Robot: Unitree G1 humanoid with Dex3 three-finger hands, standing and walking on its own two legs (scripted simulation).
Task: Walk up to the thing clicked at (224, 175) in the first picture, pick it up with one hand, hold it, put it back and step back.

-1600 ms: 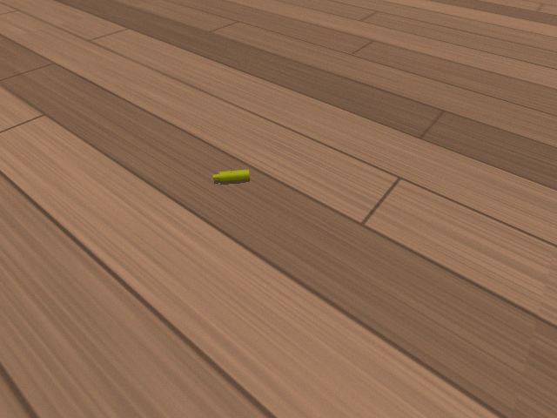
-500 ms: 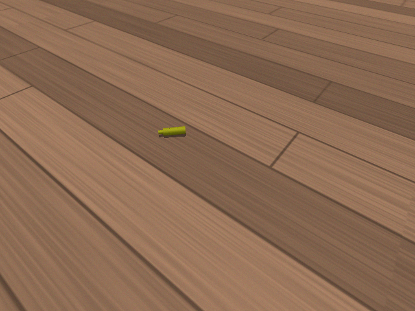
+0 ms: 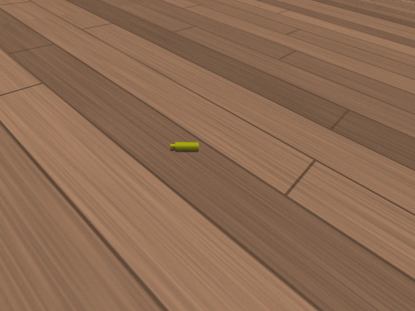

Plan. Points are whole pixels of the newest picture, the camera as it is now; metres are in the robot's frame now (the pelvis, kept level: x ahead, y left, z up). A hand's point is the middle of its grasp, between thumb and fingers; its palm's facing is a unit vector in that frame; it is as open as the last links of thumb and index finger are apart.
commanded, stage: walk up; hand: left
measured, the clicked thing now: (184, 145) +1.38 +0.12 -0.73
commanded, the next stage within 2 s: none
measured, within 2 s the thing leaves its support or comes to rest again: neither
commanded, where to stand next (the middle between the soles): +0.99 -0.15 m, yaw +3 degrees
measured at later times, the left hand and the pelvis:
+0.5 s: hand (132, 228) +0.37 +0.19 -0.11, palm faces +0.01 -0.93 -0.36, open 7.4 cm; pelvis +0.26 -0.07 +0.01, yaw +1 degrees
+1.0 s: hand (145, 182) +0.55 +0.19 -0.15, palm faces -0.04 -0.95 -0.31, open 7.4 cm; pelvis +0.49 -0.08 +0.01, yaw +1 degrees
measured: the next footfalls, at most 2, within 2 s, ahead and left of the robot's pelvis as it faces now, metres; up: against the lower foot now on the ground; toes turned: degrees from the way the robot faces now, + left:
right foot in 0.34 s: +0.33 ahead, -0.19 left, +0.00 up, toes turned -4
left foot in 0.78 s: +0.56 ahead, +0.04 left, +0.00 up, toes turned +6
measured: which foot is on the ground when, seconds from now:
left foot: down 0.00-0.40, up 0.42-0.76, down 0.78-1.00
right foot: up 0.00-0.32, down 0.34-0.80, up 0.82-1.00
